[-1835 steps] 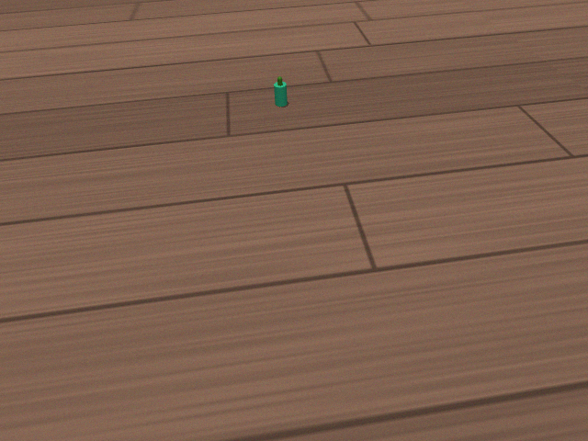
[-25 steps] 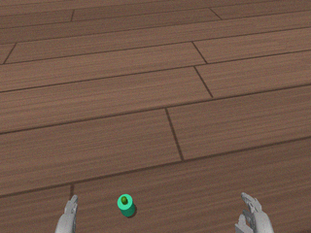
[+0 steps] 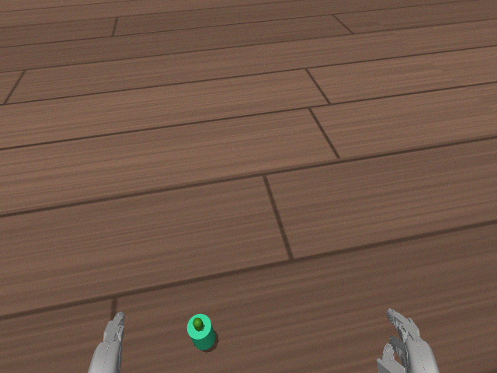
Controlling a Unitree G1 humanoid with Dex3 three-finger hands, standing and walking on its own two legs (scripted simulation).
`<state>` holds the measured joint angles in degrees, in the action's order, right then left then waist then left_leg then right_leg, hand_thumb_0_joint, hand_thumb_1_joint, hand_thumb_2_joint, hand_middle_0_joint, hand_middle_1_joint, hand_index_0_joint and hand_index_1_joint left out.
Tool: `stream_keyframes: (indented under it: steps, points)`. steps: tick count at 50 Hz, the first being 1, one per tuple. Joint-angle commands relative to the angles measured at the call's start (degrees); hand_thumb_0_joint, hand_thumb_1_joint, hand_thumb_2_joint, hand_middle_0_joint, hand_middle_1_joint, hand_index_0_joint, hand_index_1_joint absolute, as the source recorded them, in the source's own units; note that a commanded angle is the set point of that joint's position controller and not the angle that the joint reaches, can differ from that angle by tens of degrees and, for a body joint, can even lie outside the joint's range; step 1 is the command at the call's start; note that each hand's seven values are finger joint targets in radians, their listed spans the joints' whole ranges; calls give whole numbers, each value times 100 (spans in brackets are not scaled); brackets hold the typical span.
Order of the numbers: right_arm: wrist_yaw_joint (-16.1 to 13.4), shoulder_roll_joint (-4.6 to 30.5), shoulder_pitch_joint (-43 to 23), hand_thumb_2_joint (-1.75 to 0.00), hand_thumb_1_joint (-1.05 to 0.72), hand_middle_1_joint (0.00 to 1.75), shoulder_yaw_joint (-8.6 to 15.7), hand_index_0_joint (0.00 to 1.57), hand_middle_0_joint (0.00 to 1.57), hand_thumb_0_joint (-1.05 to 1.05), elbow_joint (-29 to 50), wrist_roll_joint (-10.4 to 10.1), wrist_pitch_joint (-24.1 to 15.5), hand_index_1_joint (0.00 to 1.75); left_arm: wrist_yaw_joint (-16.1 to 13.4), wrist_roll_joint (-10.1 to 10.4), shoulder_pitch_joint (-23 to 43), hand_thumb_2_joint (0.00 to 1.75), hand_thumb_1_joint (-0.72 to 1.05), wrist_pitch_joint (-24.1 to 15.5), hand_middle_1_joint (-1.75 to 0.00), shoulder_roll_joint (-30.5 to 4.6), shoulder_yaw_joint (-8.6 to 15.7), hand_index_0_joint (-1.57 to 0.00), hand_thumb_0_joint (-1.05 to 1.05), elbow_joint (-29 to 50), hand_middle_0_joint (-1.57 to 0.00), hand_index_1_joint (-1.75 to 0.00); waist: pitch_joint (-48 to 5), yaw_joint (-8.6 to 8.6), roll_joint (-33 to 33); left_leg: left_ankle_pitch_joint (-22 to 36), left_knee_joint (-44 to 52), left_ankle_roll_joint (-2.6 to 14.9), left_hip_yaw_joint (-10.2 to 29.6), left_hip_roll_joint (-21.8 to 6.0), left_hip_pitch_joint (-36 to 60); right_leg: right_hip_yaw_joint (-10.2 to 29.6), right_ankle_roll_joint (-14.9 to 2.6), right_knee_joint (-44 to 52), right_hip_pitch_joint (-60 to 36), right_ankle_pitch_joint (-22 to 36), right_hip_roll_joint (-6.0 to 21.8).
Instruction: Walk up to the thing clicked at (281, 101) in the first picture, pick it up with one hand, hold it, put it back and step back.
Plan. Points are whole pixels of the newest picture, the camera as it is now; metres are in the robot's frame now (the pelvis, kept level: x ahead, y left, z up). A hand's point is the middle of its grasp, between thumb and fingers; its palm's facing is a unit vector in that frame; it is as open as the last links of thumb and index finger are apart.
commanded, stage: stand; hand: left
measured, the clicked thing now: (200, 330) +0.39 +0.19 -0.63
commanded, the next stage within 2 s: none
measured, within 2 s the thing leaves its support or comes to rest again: neither
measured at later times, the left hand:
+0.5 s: hand out of the picture +0.13 +0.22 -0.10, palm faces -0.03 -0.94 -0.34, open 8.5 cm
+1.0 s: hand out of the picture +0.04 +0.26 -0.11, palm faces +0.00 -0.94 -0.34, open 7.4 cm
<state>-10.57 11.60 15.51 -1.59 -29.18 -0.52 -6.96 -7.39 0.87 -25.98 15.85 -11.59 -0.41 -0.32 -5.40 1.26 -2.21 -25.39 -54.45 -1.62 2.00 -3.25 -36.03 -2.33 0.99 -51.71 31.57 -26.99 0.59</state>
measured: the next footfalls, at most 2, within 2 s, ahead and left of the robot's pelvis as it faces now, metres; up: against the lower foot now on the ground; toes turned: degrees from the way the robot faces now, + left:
none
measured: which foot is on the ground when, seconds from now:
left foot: down 0.00-1.00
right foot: down 0.00-1.00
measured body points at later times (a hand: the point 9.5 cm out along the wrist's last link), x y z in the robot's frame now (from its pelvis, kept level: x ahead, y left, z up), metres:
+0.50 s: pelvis -0.01 +0.00 +0.02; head +0.01 +0.01 +0.46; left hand +0.13 +0.27 -0.08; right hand +0.12 -0.27 -0.09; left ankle +0.02 +0.13 -0.69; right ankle -0.01 -0.13 -0.69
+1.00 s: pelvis -0.01 +0.01 +0.05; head -0.01 +0.01 +0.50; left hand +0.04 +0.30 -0.08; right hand +0.07 -0.27 -0.09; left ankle +0.02 +0.13 -0.69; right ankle -0.01 -0.13 -0.69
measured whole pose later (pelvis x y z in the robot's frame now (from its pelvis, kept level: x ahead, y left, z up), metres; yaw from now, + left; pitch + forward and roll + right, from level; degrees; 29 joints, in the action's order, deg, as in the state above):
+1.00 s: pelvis -0.01 +0.01 +0.05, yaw +1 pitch -4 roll +0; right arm -0.1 16.9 8.6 0.6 -60.6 1.3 0.0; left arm -0.9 -1.4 -10.8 -0.2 -18.2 0.1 -60.7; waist 4.1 -0.6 -0.9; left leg -11.6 -26.8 -0.3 0.3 -0.6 -11.6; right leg -1.8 2.2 -25.9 8.1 -14.1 3.0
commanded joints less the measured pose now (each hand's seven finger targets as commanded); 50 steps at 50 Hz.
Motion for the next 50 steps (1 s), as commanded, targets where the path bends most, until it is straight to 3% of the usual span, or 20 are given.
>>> stream_keyframes:
  steps: [1, 3, 10, 12, 14, 15, 16, 17, 18, 20, 22, 28, 33, 37, 41, 45, 50]
  points:
    - [-68, 655, -356, -90, -90, 30, 278, 20, 20, 0, 856, 44, -332, 30, -88, -63, 235, 18, -45, -312, -20, -614, 373, -20, 0, 1172, -20, -20, -613, 4, 27, 1118, 842, 158, -202, 220, 670, -150, -98, 858, -82, 1160, -194]
    - [-75, 640, -362, -90, -90, 30, 279, 20, 20, 0, 886, 38, -333, 30, -72, -74, -18, 34, -29, -308, -30, -486, 278, -20, 0, 994, -20, -30, -557, -15, 77, 1101, 832, 163, -227, 226, 645, -131, -97, 879, -40, 1146, -187]
    - [-85, 650, -386, -90, -90, 30, 276, 20, 20, 0, 906, 32, -353, 30, -86, -73, 152, 90, 27, -332, -30, -570, 325, -20, 0, 1122, -20, -30, -559, 9, 106, 896, 853, 168, -244, 229, 638, -126, -92, 926, 29, 944, -186]
    - [-84, 647, -405, -90, -90, 30, 259, 20, 20, 0, 903, 39, -371, 30, -78, -61, 205, 90, 43, -320, -30, -517, 277, -20, 0, 1099, -20, -30, -518, -3, -25, 772, 906, 156, -235, 228, 595, -131, -108, 895, 65, 831, -192]
    - [-101, 656, -367, -90, -90, 30, 298, 20, 20, 0, 879, 40, -368, 30, -102, -76, 247, 90, 59, -355, -30, -713, 461, -20, 0, 1357, -20, -30, -736, -41, -21, 963, 854, 154, -227, 222, 699, -129, -108, 887, -32, 993, -189]
    - [240, 1564, -645, -90, -90, 30, 535, 20, 20, 0, -384, 649, 40, 30, 179, -649, 1081, 90, 67, -1036, -30, -1327, 544, -20, 0, -654, -20, -30, 150, -213, 604, 1761, 992, 357, 96, 91, 699, 335, -418, 1144, -827, 1251, 328]
    - [469, 1471, -608, -90, -90, 30, 580, 20, 20, 0, -610, 739, 197, 30, 335, -683, 834, 90, 75, -1297, -30, -1403, 597, -20, 0, -1475, -20, -30, -187, -235, 860, 1605, 890, 489, -104, 94, 998, 669, -534, 1241, -915, 1621, 480]
    - [567, 1380, -585, -90, -90, 30, 573, 20, 20, 0, -665, 674, 265, 30, 396, -689, 927, 90, 83, -1459, -30, -1502, 591, -20, 0, -1706, -20, -30, -229, -130, 960, 1599, 917, 519, -96, 85, 1065, 844, -619, 1259, -974, 1731, 554]
    - [654, 1359, -643, -90, -90, 30, 561, 20, 20, 0, -696, 623, 325, 30, 462, -638, 992, 90, 90, -1559, -30, -1509, 538, -20, 0, -1805, -20, -30, 48, -120, 769, 1438, 1114, 540, -53, 128, 1091, 853, -623, 1387, -689, 1453, 520]
    - [846, 1320, -629, -90, -90, 30, 540, 20, 20, 0, -840, 419, 325, 30, 551, -474, 1214, 90, 90, -1689, -30, -1539, 495, -20, 0, -2216, -20, -30, -32, -144, 330, 1231, 1385, 540, 48, 109, 1349, 767, -517, 1405, -898, 1222, 527]
    - [942, 1423, -636, -90, -90, 30, 599, 20, 20, 0, -1011, 339, 335, 30, 584, -394, 1233, 90, 90, -1716, -30, -1520, 502, -20, 0, -2607, -20, -30, -34, -205, 294, 1296, 1530, 509, 105, 86, 1534, 684, -451, 1467, -883, 1246, 468]
    - [993, 1469, -780, -90, -90, 30, 621, 20, 20, 0, -1490, 352, 406, 30, 562, -347, 1419, 90, 90, -1808, -30, -1544, 461, -20, 0, -3639, -20, -30, 175, -243, 21, 1257, 2182, 528, 349, -71, 1676, 474, -331, 1721, -1303, 1285, 384]
    - [966, 1560, -709, -90, -90, 30, 618, 20, 20, 0, -1894, 296, 462, 30, 532, -309, 1447, 90, 90, -1824, -30, -1656, 433, -20, 0, -4320, -20, -30, 253, -207, 138, 1689, 2400, 487, 369, -126, 2010, 513, -312, 2109, -1624, 1713, 480]
    - [953, 1672, -710, -90, -90, 30, 584, 20, 20, 0, -2199, 274, 510, 30, 530, -259, 1479, 90, 90, -1772, -30, -1679, 395, -20, 0, -4805, -20, -30, 449, -175, 2, 1344, 2895, 451, 475, -213, 2144, 485, -270, 2431, -1794, 1496, 468]
    - [956, 1707, -809, -90, -90, 30, 539, 20, 20, 0, -2472, 235, 537, 30, 538, -247, 1518, 90, 90, -1757, -30, -1726, 356, -20, 0, -5222, -20, -30, 554, -191, 17, 1404, 3209, 376, 511, -255, 2287, 495, -234, 2760, -2057, 1524, 518]
    - [947, 1736, -784, -90, -90, 30, 505, 20, 20, 0, -2722, 191, 531, 30, 542, -237, 1591, 90, 90, -1782, -30, -1795, 323, -20, 0, -5525, -20, -30, 473, -151, 158, 1964, 3250, 333, 408, -247, 2645, 516, -194, 3021, -2227, 1919, 610]
    - [948, 1740, -881, -90, -90, 30, 480, 20, 20, 0, -2959, 188, 572, 30, 559, -236, 1722, 90, 90, -1752, -30, -1801, 286, -20, 0, -5831, -20, -30, 702, -158, 161, 1407, 3570, 294, 437, -260, 2582, 478, -165, 3257, -2232, 1505, 599]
